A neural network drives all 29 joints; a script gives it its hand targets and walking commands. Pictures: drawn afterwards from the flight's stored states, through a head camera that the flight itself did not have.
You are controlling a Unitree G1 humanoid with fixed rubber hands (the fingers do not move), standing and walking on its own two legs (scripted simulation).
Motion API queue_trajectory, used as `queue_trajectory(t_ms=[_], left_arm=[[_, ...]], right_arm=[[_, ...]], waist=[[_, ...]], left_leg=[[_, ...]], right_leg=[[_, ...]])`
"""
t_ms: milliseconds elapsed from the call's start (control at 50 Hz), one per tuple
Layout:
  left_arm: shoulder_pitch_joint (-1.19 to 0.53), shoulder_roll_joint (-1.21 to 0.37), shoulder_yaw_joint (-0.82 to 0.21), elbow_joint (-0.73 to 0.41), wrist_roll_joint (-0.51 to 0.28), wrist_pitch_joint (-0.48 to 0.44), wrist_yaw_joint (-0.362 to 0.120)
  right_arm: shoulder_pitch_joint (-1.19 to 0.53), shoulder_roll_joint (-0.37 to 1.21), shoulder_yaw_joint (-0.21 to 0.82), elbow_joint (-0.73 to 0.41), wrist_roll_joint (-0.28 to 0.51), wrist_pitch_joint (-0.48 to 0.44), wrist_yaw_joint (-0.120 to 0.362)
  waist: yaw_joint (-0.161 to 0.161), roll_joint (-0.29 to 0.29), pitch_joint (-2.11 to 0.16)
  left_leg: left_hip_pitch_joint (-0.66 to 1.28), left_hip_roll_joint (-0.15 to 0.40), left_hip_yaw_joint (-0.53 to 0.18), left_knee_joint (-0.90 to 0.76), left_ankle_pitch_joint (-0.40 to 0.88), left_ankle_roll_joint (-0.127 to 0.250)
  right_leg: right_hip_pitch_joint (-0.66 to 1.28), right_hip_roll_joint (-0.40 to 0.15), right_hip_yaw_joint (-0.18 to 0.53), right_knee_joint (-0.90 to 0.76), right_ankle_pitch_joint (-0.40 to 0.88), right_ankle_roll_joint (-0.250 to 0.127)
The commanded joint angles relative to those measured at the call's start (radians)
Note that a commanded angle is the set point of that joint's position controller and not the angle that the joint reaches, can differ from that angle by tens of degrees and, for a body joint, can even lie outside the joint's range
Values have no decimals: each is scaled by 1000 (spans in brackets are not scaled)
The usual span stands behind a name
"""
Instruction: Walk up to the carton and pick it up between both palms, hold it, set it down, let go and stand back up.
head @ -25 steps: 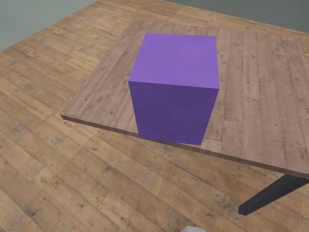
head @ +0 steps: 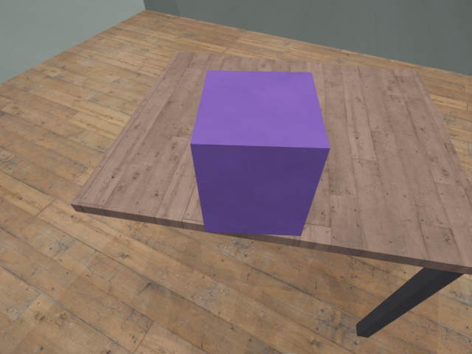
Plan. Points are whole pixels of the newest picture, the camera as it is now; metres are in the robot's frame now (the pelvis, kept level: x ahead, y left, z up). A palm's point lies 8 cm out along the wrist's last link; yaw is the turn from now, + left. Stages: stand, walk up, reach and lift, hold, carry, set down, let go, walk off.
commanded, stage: walk up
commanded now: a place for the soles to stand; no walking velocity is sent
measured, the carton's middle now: (255, 156) +0.45 -0.02 +0.07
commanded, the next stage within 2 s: reach and lift in 1.90 s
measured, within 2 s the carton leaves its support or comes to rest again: neither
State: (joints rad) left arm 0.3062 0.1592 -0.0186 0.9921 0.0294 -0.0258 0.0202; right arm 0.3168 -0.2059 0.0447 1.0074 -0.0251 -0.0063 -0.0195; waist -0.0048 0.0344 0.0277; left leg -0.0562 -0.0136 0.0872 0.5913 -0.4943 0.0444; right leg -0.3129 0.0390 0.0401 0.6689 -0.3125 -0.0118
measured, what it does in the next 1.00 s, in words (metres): steps on the spot: left foot, then right foot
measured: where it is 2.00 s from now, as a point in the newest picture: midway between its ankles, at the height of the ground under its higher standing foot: outside the picture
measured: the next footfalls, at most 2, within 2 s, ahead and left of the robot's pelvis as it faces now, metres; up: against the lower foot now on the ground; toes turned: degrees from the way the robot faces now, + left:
left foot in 0.54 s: +0.08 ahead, +0.17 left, +0.00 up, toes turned +0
right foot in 0.86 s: +0.03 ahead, -0.08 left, +0.00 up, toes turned -4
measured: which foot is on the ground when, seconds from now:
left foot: down 0.00-0.36, up 0.38-0.52, down 0.54-1.00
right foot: down 0.00-0.58, up 0.60-0.84, down 0.86-1.00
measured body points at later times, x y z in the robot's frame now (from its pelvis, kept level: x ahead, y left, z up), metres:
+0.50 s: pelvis +0.00 +0.04 +0.00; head +0.04 +0.04 +0.44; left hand +0.06 +0.28 -0.15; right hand +0.04 -0.22 -0.15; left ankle +0.00 +0.15 -0.69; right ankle +0.03 -0.10 -0.72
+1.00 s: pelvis +0.01 +0.03 +0.01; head +0.03 +0.02 +0.46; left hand +0.09 +0.28 -0.13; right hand +0.05 -0.22 -0.14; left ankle +0.04 +0.17 -0.72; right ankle -0.01 -0.08 -0.72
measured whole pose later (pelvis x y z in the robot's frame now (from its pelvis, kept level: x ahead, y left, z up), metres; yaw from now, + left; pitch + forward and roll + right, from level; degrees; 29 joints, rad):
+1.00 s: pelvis +0.01 +0.03 +0.01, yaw -2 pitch -3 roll +0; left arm 0.18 0.22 0.00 0.97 0.02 0.04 0.01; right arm 0.23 -0.23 0.01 0.92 -0.03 0.01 -0.03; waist -0.03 0.03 0.11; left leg -0.26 0.04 0.02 0.60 -0.28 -0.03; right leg -0.19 0.00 -0.04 0.60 -0.36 -0.02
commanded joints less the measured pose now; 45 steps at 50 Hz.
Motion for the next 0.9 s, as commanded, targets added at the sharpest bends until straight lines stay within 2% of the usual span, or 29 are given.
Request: queue_trajectory(t_ms=[0, 40, 80, 100, 140, 180, 220, 260, 280, 300, 320, 340, 400, 440, 480, 500, 520, 540, 560, 580, 640, 700, 720, 760, 800, 820, 840, 860, 880], left_arm=[[96, 198, 41, -33, -4, -2, 22], [52, 191, 41, -47, -7, 1, 21], [-29, 156, 32, -70, -5, 3, 18], [-66, 130, 25, -93, 0, 2, 18], [-95, 107, 16, -104, 7, 8, 21], [-117, 120, 20, -117, 10, 9, 25], [-99, 110, 13, -111, 9, 4, 21], [50, 160, 25, -66, 14, -4, 24], [166, 179, 33, -37, 7, 1, 28], [234, 230, 51, -17, 10, 9, 33], [213, 261, 67, -15, 9, 12, 40], [161, 266, 72, -28, 4, 8, 43], [-119, 249, 67, -115, -5, 5, 45], [-210, 224, 56, -122, 0, 17, 31], [-223, 188, 38, -90, 5, 38, 7], [-164, 165, 38, -73, 12, 50, -1], [-135, 149, 33, -94, 5, 75, 2], [-84, 181, 42, -67, -6, 92, 10], [-94, 208, 47, -74, -24, 100, 7], [-124, 224, 45, -64, -12, 99, 8], [-97, 210, 51, -55, 1, 84, 7], [-111, 216, 60, -68, 3, 79, 7], [-111, 204, 60, -67, 1, 81, 5], [-101, 195, 56, -83, -2, 76, 0], [-30, 160, 47, -67, -10, 65, 0], [1, 183, 46, -53, -6, 58, 2], [24, 225, 51, -58, 4, 43, 1], [-76, 279, 60, -83, -6, 46, -1], [-111, 264, 61, -78, -25, 53, -8]], right_arm=[[51, -132, -40, -78, 5, -4, -3], [63, -135, -40, -82, 0, -10, -6], [85, -151, -41, -80, 5, -13, -12], [89, -169, -46, -77, 4, -8, -11], [86, -175, -55, -83, 0, -1, -14], [104, -151, -52, -73, -8, 7, -16], [83, -148, -48, -76, -13, 2, -15], [30, -158, -56, -106, 5, -1, -12], [16, -161, -61, -117, 12, 1, -11], [-2, -142, -64, -132, 25, 8, -7], [-51, -135, -68, -158, 16, 16, -7], [-73, -124, -66, -154, 2, 22, -3], [22, -112, -73, -170, 7, 19, 15], [91, -50, -53, -160, 5, 10, 16], [193, -38, -51, -115, 4, -11, 7], [218, -105, -66, -95, -2, -14, 6], [117, -208, -76, -163, 3, -17, 0], [19, -242, -83, -177, 9, -10, -10], [-29, -230, -85, -200, 9, -5, -20], [-46, -209, -80, -203, 7, -6, -25], [-16, -197, -77, -190, -6, -23, -37], [2, -202, -86, -181, -13, -25, -38], [8, -206, -86, -172, -15, -27, -40], [-2, -195, -84, -171, -16, -22, -39], [-43, -197, -80, -169, -15, -11, -30], [-75, -172, -79, -180, -5, -10, -25], [-54, -139, -68, -179, -2, -10, -13], [-37, -74, -45, -186, 8, -5, -7], [-35, -72, -39, -173, 6, 2, -8]], waist=[[13, -108, -9], [-5, -87, -26], [-34, -43, -11], [-43, -1, 22], [-54, 48, 51], [-64, 46, 91], [-26, 20, 129], [48, -48, 57], [99, -54, -45], [138, -166, -46], [152, -226, -7], [133, -147, 4], [-1, -207, 89], [-59, -203, 64], [-98, -93, 30], [-83, 125, -9], [-49, 244, 40], [-24, 222, 54], [-15, 191, 131], [-19, 134, 159], [-17, 166, 50], [-34, 129, -12], [-29, 154, -1], [-28, 163, -26], [12, 143, -61], [33, 70, -69], [28, -64, -119], [-15, -170, -45], [-28, -157, -54]], left_leg=[[-226, 70, -83, -26, 286, -41], [-150, 90, -93, -84, 345, -39], [-6, 154, -129, -148, 678, -45], [51, 198, -142, -152, 861, -31], [127, 280, -184, -164, 964, 36], [124, 299, -187, -178, 1023, 57], [-9, 277, -166, -167, 966, 42], [-231, 178, -63, 28, 940, -35], [-283, 94, -28, 215, 768, -72], [-385, 18, -57, 435, 459, -97], [-509, -31, -118, 580, -166, -97], [-520, 18, -188, 596, -267, -76], [-352, 89, -218, 426, -180, -67], [-161, 75, -148, 166, 13, -60], [21, 34, -68, -101, 394, -73], [6, 123, -245, -184, 392, -76], [-184, 287, -505, -325, 266, -24], [-300, 329, -596, -380, 21, 46], [-411, 361, -633, -396, -24, 117], [-348, 360, -607, -382, 13, 125], [-159, 348, -488, -283, 400, 151], [-84, 362, -459, -213, 566, 150], [-105, 367, -459, -213, 596, 153], [-93, 345, -411, -176, 615, 147], [-141, 286, -315, -113, 617, 105], [-217, 245, -266, -57, 610, 64], [-289, 159, -177, 60, 492, 12], [-315, 52, -93, 57, 307, -45], [-157, 58, -86, -21, 190, -40]], right_leg=[[213, -218, 303, -147, 529, -178], [169, -191, 241, -122, 530, -153], [18, -108, 88, 14, 531, -89], [-92, -68, 22, 53, 399, -55], [-190, -59, -53, 76, 95, -38], [-227, -54, -72, 73, -80, -30], [-92, -76, -82, -42, 58, -34], [254, -139, 16, -32, 597, -103], [359, -233, 175, -48, 678, -191], [404, -349, 374, -135, 674, -311], [410, -445, 501, -226, 666, -394], [340, -450, 491, -270, 410, -384], [4, -381, 273, -390, -12, -264], [-126, -277, 108, -346, -14, -171], [-189, -168, -30, -109, 3, -85], [-199, -74, -108, 82, -104, -24], [-174, -21, -68, 126, -306, 14], [-103, -68, 33, 188, -306, 18], [-65, -77, 22, 259, -297, 26], [-113, -88, 14, 256, -268, 26], [-127, -109, 11, 238, -235, 37], [-100, -108, 0, 183, -226, 39], [-85, -110, 3, 176, -219, 39], [-41, -99, -8, 75, -204, 35], [116, -89, -37, -170, -52, 23], [235, -117, -5, -262, 142, 15], [336, -229, 145, -303, 270, -20], [228, -277, 193, -306, 366, -88], [55, -273, 175, -298, 214, -126]])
